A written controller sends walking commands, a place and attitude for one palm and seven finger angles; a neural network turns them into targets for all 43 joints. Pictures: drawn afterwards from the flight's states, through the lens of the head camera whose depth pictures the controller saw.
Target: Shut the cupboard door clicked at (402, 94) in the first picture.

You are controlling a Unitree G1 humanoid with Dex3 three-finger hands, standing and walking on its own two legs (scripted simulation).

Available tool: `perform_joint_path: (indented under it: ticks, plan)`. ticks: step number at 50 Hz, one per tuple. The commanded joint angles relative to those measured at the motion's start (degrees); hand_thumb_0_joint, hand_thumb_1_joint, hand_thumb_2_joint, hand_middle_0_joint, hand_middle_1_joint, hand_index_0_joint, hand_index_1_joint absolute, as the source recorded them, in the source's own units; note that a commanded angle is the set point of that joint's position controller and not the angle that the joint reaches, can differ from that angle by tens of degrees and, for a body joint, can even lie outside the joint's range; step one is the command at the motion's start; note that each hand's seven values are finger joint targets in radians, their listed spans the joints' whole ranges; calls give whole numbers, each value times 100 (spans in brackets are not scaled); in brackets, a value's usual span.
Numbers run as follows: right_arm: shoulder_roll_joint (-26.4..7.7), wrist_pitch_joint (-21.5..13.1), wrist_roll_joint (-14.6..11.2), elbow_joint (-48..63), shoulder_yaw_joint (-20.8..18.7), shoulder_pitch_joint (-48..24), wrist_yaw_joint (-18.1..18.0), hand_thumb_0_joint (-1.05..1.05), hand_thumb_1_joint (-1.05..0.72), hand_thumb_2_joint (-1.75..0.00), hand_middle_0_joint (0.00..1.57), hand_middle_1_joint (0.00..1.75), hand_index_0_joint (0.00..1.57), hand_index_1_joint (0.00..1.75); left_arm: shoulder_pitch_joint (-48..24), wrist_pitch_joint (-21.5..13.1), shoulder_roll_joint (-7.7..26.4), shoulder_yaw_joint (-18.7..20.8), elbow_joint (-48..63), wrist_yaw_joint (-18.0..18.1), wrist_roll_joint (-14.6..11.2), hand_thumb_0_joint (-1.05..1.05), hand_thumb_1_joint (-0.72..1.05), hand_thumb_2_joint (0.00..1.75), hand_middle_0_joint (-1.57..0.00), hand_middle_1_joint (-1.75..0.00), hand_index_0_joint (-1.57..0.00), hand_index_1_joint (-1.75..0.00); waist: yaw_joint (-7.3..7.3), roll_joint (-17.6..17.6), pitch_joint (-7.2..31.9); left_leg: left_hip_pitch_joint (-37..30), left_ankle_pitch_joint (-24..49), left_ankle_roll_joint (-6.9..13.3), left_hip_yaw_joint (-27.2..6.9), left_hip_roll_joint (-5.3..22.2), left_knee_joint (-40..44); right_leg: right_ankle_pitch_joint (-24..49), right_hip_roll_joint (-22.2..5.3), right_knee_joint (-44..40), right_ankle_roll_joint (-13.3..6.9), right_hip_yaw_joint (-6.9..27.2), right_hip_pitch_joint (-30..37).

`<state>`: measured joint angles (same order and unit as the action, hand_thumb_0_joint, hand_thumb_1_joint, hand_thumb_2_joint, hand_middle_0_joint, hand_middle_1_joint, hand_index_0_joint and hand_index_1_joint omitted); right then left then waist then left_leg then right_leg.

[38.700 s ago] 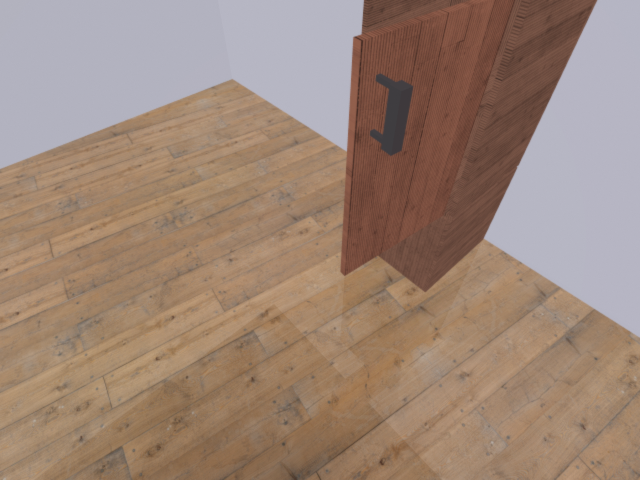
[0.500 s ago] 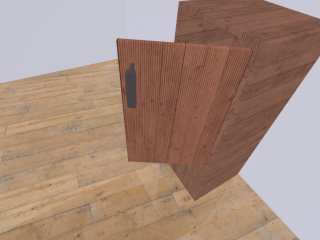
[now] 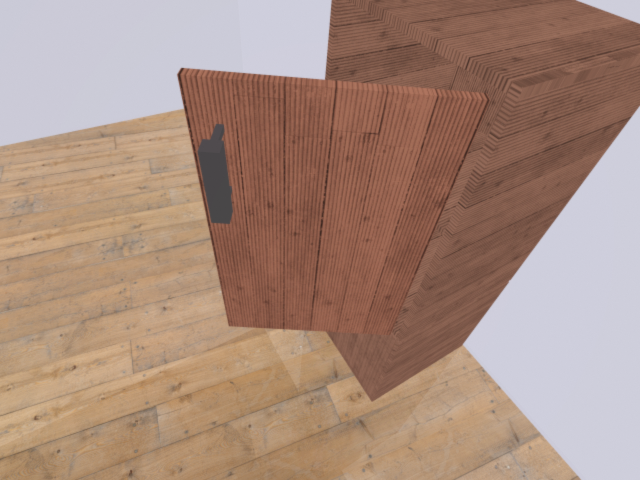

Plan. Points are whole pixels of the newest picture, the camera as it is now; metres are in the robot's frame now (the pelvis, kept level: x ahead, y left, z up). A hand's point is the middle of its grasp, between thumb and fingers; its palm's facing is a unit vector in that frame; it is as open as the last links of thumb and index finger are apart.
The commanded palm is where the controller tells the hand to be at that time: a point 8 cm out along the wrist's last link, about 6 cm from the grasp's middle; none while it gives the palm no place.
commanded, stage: come to a stop and stand still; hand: left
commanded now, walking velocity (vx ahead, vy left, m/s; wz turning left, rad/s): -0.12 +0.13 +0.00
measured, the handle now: (220, 174) +0.46 +0.18 +0.13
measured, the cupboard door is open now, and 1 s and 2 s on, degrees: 58 58 58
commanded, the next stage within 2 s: look again from close up in 1.16 s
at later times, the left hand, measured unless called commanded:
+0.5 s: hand out of the picture -0.01 +0.19 -0.17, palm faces +0.00 -0.98 -0.19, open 7.3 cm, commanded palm none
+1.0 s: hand out of the picture -0.07 +0.19 -0.17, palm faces +0.00 -0.98 -0.18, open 7.4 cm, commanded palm none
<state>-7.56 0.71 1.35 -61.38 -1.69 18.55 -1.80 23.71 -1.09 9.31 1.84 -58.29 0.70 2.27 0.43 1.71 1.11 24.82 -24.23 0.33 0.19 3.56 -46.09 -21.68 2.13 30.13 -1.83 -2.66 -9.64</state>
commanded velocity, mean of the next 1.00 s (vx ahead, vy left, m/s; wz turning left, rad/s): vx -0.03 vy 0.01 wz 0.00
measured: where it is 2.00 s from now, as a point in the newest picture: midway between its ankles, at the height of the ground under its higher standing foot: outside the picture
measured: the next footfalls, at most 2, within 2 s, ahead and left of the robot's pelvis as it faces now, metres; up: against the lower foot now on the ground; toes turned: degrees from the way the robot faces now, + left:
left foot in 0.14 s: +0.10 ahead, +0.08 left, +0.00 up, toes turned -2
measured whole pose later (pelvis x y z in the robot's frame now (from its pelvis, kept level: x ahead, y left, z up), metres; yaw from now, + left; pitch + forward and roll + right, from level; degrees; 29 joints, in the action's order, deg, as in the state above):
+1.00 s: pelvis -0.04 +0.03 +0.00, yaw +0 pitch -1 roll -2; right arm -8.1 1.2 1.3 -59.7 0.2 19.2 -0.3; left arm 22.7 -0.3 7.4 -0.8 -61.0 2.6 1.7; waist -1.3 -1.5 -1.5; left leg 20.9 -7.9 5.7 5.2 -2.1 -29.3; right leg -19.4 -0.4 30.7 -0.4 -2.8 -10.4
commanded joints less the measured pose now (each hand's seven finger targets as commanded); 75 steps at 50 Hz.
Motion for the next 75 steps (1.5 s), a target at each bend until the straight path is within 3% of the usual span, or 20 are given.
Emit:
perform_joint_path:
  ticks: [1, 3, 5, 7, 8, 10, 12, 15, 17, 25, 38, 39, 40, 41, 42, 44, 52, 59, 69, 75]
  plan:
    - [-133, -256, -81, 504, 30, -473, -19, 0, -90, -90, 20, 30, 20, 30, 858, -107, 503, 53, -97, 195, -25, 0, 90, 90, -20, -30, -20, -30, 137, 224, -323, 872, -409, -40, 439, -178, -205, 6354, -1660, -508, -839, 1215, 1046]
    - [-79, -259, -127, 427, 91, -380, 4, 0, -90, -90, 20, 30, 20, 30, 647, -118, 527, -21, -78, 224, -65, 0, 90, 90, -20, -30, -20, -30, 48, 373, -131, 21, 393, -51, 566, -363, 862, 6421, -1327, -311, -627, 828, 881]
    - [-286, -290, -149, 229, 40, 67, -34, 0, -90, -90, 20, 30, 20, 30, 254, -104, 615, -28, 31, 238, -129, 0, 90, 90, -20, -30, -20, -30, -210, 445, 91, -1314, 2193, 5, 527, -375, 2047, 5622, -1000, 116, -313, 558, 391]
    - [-741, -296, -129, 237, -40, 223, -93, 0, -90, -90, 20, 30, 20, 30, 349, -36, 361, -63, 86, 267, -197, 0, 90, 90, -20, -30, -20, -30, -139, -99, 324, -2321, 5527, 512, -358, 668, 1691, 3213, -659, 169, 106, 393, -411]
    - [-804, -243, -134, 270, -46, 146, -112, 0, -90, -90, 20, 30, 20, 30, 448, 21, 188, -81, 80, 304, -160, 0, 90, 90, -20, -30, -20, -30, -26, -230, 158, -2260, 6134, 709, -424, 940, 1737, 1802, -559, 7, 186, 382, -472]
    - [-771, -222, -144, 293, -1, -239, -136, 0, -90, -90, 20, 30, 20, 30, 487, 110, 202, -89, 29, 312, -125, 0, 90, 90, -20, -30, -20, -30, 107, -948, -300, -1703, 5826, 852, -636, 976, 2088, 566, -531, 4, 209, 387, -379]
    - [-734, -203, -136, 408, 0, -440, -135, 0, -90, -90, 20, 30, 20, 30, 397, 170, 279, -75, 17, 279, -144, 0, 90, 90, -20, -30, -20, -30, 114, -1039, -355, -1430, 5047, 889, -748, 978, 2445, 210, -559, 66, 205, 352, -260]
    - [-740, -160, -128, 503, -54, -639, -105, 0, -90, -90, 20, 30, 20, 30, 441, 173, 271, -82, 3, 244, -100, 0, 90, 90, -20, -30, -20, -30, 162, -451, -117, -1376, 3699, 752, -678, 768, 2360, 875, -587, -403, 157, 417, -121]
    - [-729, -130, -117, 535, -81, -613, -58, 0, -90, -90, 20, 30, 20, 30, 277, 142, 321, -69, 76, 227, -88, 0, 90, 90, -20, -30, -20, -30, 58, -14, 126, -1504, 2679, 529, -545, 512, 2249, 1304, -679, -678, 94, 591, -196]
    - [-629, -34, -64, 399, -52, -549, 70, 0, -90, -90, 20, 30, 20, 30, 30, 88, 346, -110, 129, 169, -78, 0, 90, 90, -20, -30, -20, -30, -27, -21, -535, -1054, 317, 257, -573, 295, 2975, -8, -679, -1241, -18, 701, -667]
    - [-639, -102, -83, -43, 66, -1, 65, 0, -90, -90, 20, 30, 20, 30, 448, 12, 299, -195, -312, 169, -123, 0, 90, 90, -20, -30, -20, -30, -24, -175, -522, -1241, 494, 192, -598, 267, 3231, 253, -722, -1308, -41, 627, -558]
    - [-959, -116, -42, 441, 67, -475, 116, 0, -90, -90, 20, 30, 20, 30, 376, -70, 429, -261, -309, 341, 41, 0, 90, 90, -20, -30, -20, -30, 29, -488, -1321, -662, 700, -84, -18, 64, 2218, 392, -755, -1231, -118, 559, -967]
    - [-799, -181, -24, 524, 144, -452, 116, 0, -90, -90, 20, 30, 20, 30, 377, -155, 551, -217, -225, 340, -37, 0, 90, 90, -20, -30, -20, -30, -95, -632, -1112, -896, 1324, -23, -424, 124, 2172, 816, -969, -1485, -262, 848, -1031]
    - [-581, -196, -35, 410, 117, 38, 104, 0, -90, -90, 20, 30, 20, 30, 221, -127, 566, -186, -135, 296, -65, 0, 90, 90, -20, -30, -20, -30, -247, -757, -799, -1132, 946, 46, -490, 181, 2347, 52, -986, -1192, -301, 720, -926]
    - [-643, -193, -33, 392, 115, 148, 102, 0, -90, -90, 20, 30, 20, 30, 305, -132, 534, -201, -143, 278, -108, 0, 90, 90, -20, -30, -20, -30, -180, -591, -331, -1196, 990, 134, -529, 152, 2273, 147, -822, -993, -259, 663, -686]
    - [-745, -154, -40, 459, 55, 219, 86, 0, -90, -90, 20, 30, 20, 30, 273, -81, 434, -165, -132, 268, -123, 0, 90, 90, -20, -30, -20, -30, -206, -303, -169, -1036, 471, 217, -628, 206, 2388, -207, -675, -775, -247, 515, -613]
    - [-889, -60, -21, 630, -67, -127, 86, 0, -90, -90, 20, 30, 20, 30, 816, 94, 295, -79, -73, 248, -59, 0, 90, 90, -20, -30, -20, -30, 115, -237, -656, -35, -894, 342, -1018, 358, 3251, -319, -357, -209, -203, 178, -491]
    - [-908, -118, -45, 499, -76, -37, 117, 0, -90, -90, 20, 30, 20, 30, 413, -23, 567, -67, 114, 223, -77, 0, 90, 90, -20, -30, -20, -30, -110, 217, -612, -957, 196, 223, -574, 110, 2686, -585, -721, -931, -299, 775, -1268]
    - [-1266, -176, -65, 494, -100, -411, 118, 0, -90, -90, 20, 30, 20, 30, 610, 22, 748, -70, 19, 175, -49, 0, 90, 90, -20, -30, -20, -30, 68, -461, -538, -604, -562, 302, -910, 394, 3375, 32, -532, -653, -148, 387, -600]
    - [-1230, -178, -79, 438, -81, -437, 128, 0, -90, -90, 20, 30, 20, 30, 472, -33, 843, -86, 5, 148, -57, 0, 90, 90, -20, -30, -20, -30, 12, -127, -347, -1031, 133, 252, -703, 279, 3081, 92, -697, -1034, -177, 590, -678]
